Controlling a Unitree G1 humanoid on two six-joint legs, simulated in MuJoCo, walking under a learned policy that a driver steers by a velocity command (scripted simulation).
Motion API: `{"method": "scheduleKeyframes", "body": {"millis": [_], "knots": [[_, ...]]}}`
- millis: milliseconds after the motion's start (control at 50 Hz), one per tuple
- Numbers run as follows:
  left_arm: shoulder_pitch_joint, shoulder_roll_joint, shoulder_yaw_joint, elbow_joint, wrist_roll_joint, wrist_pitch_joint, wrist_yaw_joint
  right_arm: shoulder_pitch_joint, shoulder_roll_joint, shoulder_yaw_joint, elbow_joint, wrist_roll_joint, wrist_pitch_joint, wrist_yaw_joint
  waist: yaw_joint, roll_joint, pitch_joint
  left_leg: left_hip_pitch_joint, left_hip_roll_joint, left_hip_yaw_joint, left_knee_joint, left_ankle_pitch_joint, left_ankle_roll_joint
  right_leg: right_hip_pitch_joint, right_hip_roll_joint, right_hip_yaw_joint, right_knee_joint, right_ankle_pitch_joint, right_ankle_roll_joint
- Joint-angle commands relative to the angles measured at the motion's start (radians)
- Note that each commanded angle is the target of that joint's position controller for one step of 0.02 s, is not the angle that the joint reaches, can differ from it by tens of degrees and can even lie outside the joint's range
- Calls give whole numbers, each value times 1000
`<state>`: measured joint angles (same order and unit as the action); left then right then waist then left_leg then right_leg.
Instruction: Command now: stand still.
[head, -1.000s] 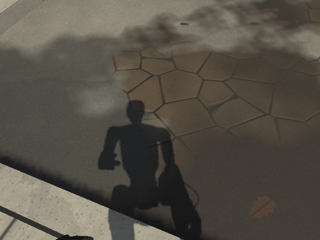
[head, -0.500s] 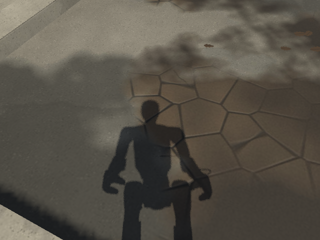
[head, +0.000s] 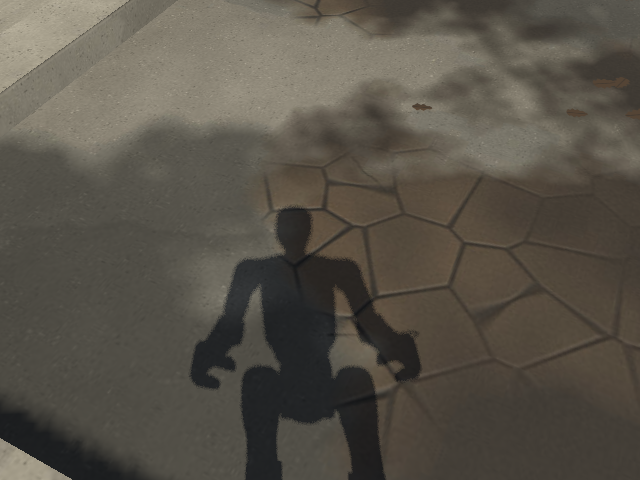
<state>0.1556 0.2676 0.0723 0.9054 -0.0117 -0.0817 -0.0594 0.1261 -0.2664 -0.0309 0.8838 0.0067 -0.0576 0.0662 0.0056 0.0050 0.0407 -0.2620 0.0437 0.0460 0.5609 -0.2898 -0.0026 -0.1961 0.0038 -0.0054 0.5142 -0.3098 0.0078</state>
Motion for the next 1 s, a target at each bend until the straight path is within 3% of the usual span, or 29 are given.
{"method": "scheduleKeyframes", "body": {"millis": [20, 300, 320, 340, 360, 380, 420, 460, 480, 500, 520, 540, 560, 580, 600, 640, 660, 680, 700, 720, 740, 760, 800, 840, 900, 920, 960, 980, 1000], "knots": [[-10, 114, 23, -46, 0, -11, 3, -6, -137, -31, -44, 0, -9, -4, -10, 20, -81, 105, 21, -22, -74, 305, 28, -36, -3, 3, -72, 213, -18], [4, 125, 21, -7, 3, -6, -3, -11, -145, -32, -2, -4, 3, -12, -10, 4, -49, 104, 3, -6, -118, 239, 21, 1, -13, 8, -109, 197, -24], [63, 163, 38, 13, 17, 0, 4, 46, -182, -48, 19, -19, 10, -20, -8, -5, -40, 103, -5, -4, -138, -20, 42, -2, -21, 25, -149, -61, -58], [116, 204, 57, 29, 46, 1, 14, 76, -209, -63, 27, -47, 13, -34, -1, -23, 39, 41, 4, -37, -156, -314, 82, -41, -55, 87, -190, -356, -119], [140, 198, 60, 30, 65, -9, 29, 63, -191, -62, 18, -65, 6, -51, 14, -40, 105, -37, 16, -71, -158, -394, 112, -47, -108, 171, -222, -480, -178], [132, 163, 49, 17, 69, -23, 51, 20, -137, -48, -2, -72, -8, -70, 27, -68, 92, -57, 11, -66, -119, -282, 117, 5, -165, 247, -250, -452, -225], [68, 93, 19, -17, 51, -38, 78, -37, -19, -14, -35, -74, -41, -82, 28, -130, 51, -71, -25, 7, -1, -41, 95, 99, -282, 360, -314, -350, -287], [20, 100, 6, -40, 44, -21, 82, 10, -25, -15, -35, -73, -62, -73, -12, -106, 70, 44, -47, 38, -47, -54, 110, 8, -280, 317, -307, -327, -281], [13, 116, 5, -37, 51, -6, 76, 78, -31, -18, -10, -75, -77, -65, -44, -93, 79, 160, -67, 63, -77, -40, 105, -72, -238, 266, -253, -329, -268], [7, 114, 4, -40, 72, 2, 67, 187, -38, -22, 28, -85, -93, -60, -84, -56, 64, 262, -67, 49, -87, -27, 104, -132, -174, 201, -123, -305, -253], [-36, 74, -4, -73, 101, -2, 58, 316, -68, -28, 68, -97, -106, -64, -129, 56, 47, 371, 21, -141, -143, -113, 169, -265, -67, 99, 130, -218, -194], [-129, 97, 11, -130, 14, 10, 35, 486, -300, -100, 124, -1, -54, -49, -195, 173, 12, 553, 264, -533, -357, -246, 262, -574, 29, -63, 415, -183, -116], [-193, 120, 15, -159, 24, 21, 36, 487, -262, -88, 120, -7, -34, -47, -194, 42, 106, 541, 371, -672, -391, -226, 307, -753, -26, 50, 532, -214, -115], [-171, 93, 10, -152, 16, 23, 33, 412, -208, -74, 92, -15, -25, -50, -145, -30, 134, 495, 354, -585, -375, -154, 290, -763, -81, 86, 551, -101, -100], [-124, 80, 8, -139, 16, 23, 24, 357, -166, -63, 78, -22, -24, -54, -109, -31, 106, 449, 311, -505, -396, -172, 269, -713, -106, 78, 525, -33, -85], [-123, 75, 5, -149, 44, 32, 4, 295, -106, -46, 80, -21, -32, -60, -69, 59, 103, 324, 240, -380, -469, -174, 235, -590, -127, 47, 425, 40, -54], [-141, 73, 5, -153, 44, 36, -7, 281, -95, -42, 76, -25, -43, -61, -73, 67, 105, 250, 194, -292, -496, -89, 231, -509, -97, -2, 402, 109, -35], [-124, 69, 6, -145, 47, 41, -14, 302, -101, -46, 99, -33, -53, -61, -60, 87, 103, 259, 198, -252, -476, 21, 232, -504, -102, 8, 421, 192, -35], [-149, 75, 12, -156, 36, 41, -15, 315, -96, -45, 102, -33, -65, -61, -56, 51, 110, 260, 166, -219, -478, 52, 228, -529, -101, 24, 350, 276, -31], [-183, 91, 20, -170, 37, 35, -12, 349, -104, -49, 137, -34, -80, -70, -48, 48, 126, 351, 196, -223, -450, 104, 205, -612, -132, 100, 296, 356, -34], [-179, 86, 17, -176, 30, 30, -15, 316, -110, -51, 127, -26, -88, -75, -31, 23, 121, 296, 150, -166, -447, 78, 188, -555, -113, 71, 176, 456, -37], [-182, 73, 12, -174, 41, 27, -22, 281, -107, -52, 128, -19, -93, -81, -16, 55, 109, 252, 135, -123, -411, 95, 163, -467, -122, 80, 106, 590, -47], [-192, 58, 7, -167, 34, 30, -34, 289, -81, -39, 124, -11, -94, -94, -36, 39, 66, 135, 116, -78, -385, 32, 152, -282, -110, 39, 66, 748, -65], [-238, 63, 3, -176, 30, 42, -38, 318, -76, -34, 128, -27, -87, -100, -70, 27, 122, 119, 126, -74, -346, -17, 159, -283, -119, 21, 36, 735, -74], [-355, 73, -6, -205, 52, 32, -36, 427, -100, -35, 148, -58, -62, -114, -154, -4, 195, 283, 145, -87, -224, 26, 163, -429, -140, 0, -76, 646, -84], [-354, 64, -12, -195, 50, 25, -27, 439, -101, -33, 156, -56, -51, -122, -160, -6, 198, 333, 145, -80, -174, 107, 158, -423, -145, -11, -139, 644, -79], [-201, 93, -3, -139, 59, 15, -1, 439, -119, -30, 158, -61, -35, -129, -114, -4, 119, 385, 132, -91, 46, 400, 166, -259, -132, -23, -189, 583, -90], [-45, 129, 13, -86, 57, 12, 17, 435, -145, -37, 157, -59, -22, -130, -53, -14, 29, 355, 128, -112, 251, 553, 177, -82, -102, -45, -155, 498, -92], [210, 169, 35, -4, 61, 5, 31, 397, -166, -46, 151, -49, -9, -127, 70, -52, -89, 228, 90, -99, 575, 557, 168, 213, -85, -71, -160, 483, -94]]}}
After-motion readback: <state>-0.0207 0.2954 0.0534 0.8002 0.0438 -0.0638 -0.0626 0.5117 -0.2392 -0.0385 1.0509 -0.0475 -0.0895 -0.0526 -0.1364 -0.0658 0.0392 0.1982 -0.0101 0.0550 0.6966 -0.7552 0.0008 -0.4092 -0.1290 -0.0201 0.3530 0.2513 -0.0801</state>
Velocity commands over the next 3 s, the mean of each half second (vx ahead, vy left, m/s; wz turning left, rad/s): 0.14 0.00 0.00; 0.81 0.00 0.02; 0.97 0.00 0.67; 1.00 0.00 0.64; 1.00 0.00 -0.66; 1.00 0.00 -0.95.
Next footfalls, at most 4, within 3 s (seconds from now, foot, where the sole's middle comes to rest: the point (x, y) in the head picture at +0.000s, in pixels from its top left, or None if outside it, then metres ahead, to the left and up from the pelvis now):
1.02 right None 0.48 -0.18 -0.91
1.42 left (327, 358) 0.85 0.01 -0.91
1.86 right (299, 227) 1.30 0.09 -0.91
2.26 left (180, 196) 1.43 0.48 -0.91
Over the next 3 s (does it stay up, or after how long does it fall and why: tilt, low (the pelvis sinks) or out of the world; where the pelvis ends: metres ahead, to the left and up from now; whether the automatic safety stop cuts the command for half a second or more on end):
stays up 1.97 0.45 -0.14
